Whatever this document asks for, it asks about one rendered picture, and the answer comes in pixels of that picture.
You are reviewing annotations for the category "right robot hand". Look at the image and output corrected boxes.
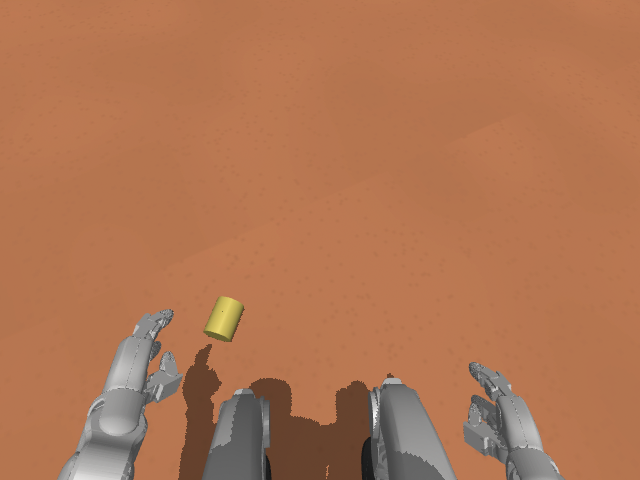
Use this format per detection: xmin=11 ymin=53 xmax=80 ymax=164
xmin=463 ymin=362 xmax=544 ymax=466

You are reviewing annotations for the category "can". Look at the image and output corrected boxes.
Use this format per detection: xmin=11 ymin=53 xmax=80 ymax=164
xmin=203 ymin=296 xmax=244 ymax=342

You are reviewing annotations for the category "left robot arm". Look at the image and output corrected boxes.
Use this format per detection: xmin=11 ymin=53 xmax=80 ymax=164
xmin=57 ymin=389 xmax=148 ymax=480

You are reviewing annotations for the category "left robot hand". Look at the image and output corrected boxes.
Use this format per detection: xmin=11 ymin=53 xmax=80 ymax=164
xmin=101 ymin=309 xmax=183 ymax=405

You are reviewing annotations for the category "right robot arm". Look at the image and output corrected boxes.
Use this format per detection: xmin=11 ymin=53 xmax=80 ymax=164
xmin=506 ymin=448 xmax=566 ymax=480

